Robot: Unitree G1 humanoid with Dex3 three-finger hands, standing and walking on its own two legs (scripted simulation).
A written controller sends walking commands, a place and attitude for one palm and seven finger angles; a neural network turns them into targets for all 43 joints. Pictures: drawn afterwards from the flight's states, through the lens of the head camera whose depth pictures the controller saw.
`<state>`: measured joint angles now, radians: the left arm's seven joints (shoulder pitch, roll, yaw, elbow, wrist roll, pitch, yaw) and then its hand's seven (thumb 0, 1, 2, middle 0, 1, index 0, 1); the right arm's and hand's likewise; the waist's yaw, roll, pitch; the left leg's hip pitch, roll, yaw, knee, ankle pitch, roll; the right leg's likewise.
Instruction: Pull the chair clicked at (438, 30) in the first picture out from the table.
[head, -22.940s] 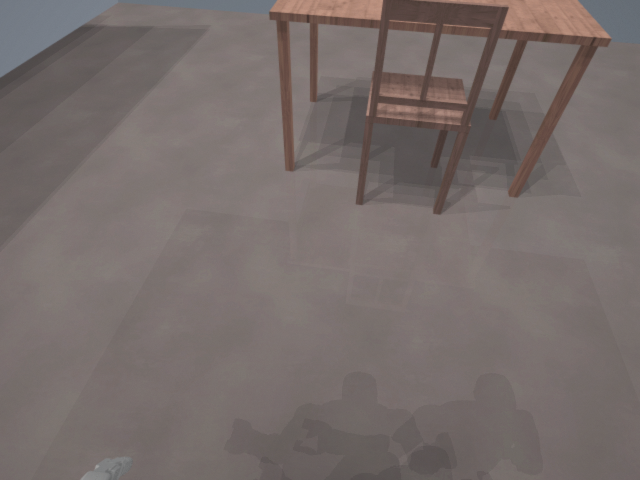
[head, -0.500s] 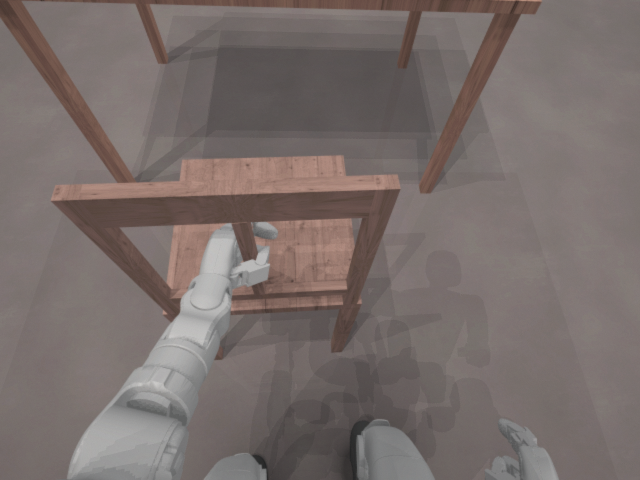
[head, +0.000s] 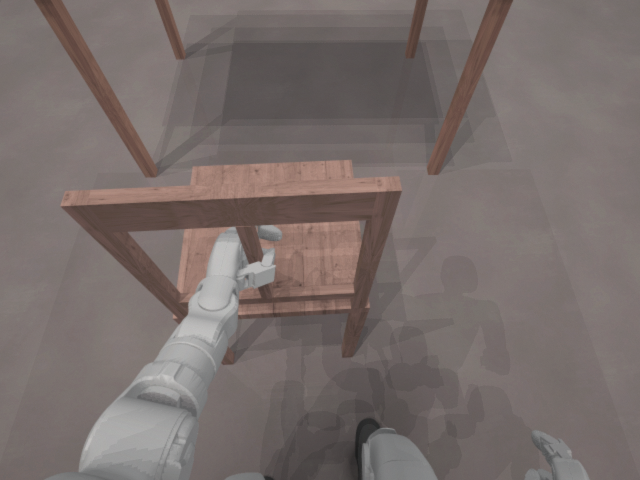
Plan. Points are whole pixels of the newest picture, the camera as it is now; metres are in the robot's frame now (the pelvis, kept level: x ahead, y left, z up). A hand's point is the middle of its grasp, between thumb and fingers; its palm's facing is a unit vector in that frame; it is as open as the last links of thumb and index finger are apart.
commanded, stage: stop walking, hand still on the chair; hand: left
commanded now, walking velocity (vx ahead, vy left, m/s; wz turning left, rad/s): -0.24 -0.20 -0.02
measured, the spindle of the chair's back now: (257, 263) +0.41 +0.09 -0.09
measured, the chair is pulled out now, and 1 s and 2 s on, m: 0.52 0.65 0.65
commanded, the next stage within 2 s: open the thumb and straighten the fingers in 0.96 s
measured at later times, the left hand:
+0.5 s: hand (258, 343) +0.28 +0.08 -0.05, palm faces -0.08 -0.99 -0.14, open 5.1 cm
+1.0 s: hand (254, 358) +0.26 +0.08 -0.05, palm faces -0.14 -0.98 -0.14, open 5.1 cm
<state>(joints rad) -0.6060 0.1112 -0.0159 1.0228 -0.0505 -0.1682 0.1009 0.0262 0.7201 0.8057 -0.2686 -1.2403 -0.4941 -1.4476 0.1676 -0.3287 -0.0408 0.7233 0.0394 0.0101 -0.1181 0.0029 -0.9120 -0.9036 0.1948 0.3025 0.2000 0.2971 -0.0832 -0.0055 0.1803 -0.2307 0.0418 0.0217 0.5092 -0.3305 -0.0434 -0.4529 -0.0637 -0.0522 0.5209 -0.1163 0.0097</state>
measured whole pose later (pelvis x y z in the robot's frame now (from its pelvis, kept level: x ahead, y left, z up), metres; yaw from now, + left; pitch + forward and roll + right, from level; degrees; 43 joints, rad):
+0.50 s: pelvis -0.05 -0.01 +0.00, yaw -2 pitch -3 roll +0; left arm -0.35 0.09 -0.04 0.89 -0.06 -0.11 0.09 0.04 0.72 0.83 -0.27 -1.21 -0.49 -1.45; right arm 0.20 -0.27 -0.02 0.69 0.03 0.04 -0.09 0.00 -0.92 -0.90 0.20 0.30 0.20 0.30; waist -0.04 0.03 0.14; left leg -0.20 0.07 0.02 0.53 -0.28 -0.05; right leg -0.24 -0.02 -0.05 0.54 -0.25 -0.01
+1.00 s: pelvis -0.04 +0.01 +0.01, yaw -4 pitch -2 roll +0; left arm -0.22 0.07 -0.11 0.80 -0.04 -0.14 0.09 0.03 0.71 0.82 -0.27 -1.24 -0.49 -1.45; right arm 0.22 -0.18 0.03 0.71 0.02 0.03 -0.09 0.01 -0.90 -0.90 0.20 0.30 0.20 0.30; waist -0.02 0.03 0.09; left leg -0.18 0.04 0.07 0.49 -0.28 -0.02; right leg -0.24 -0.04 -0.01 0.50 -0.24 0.02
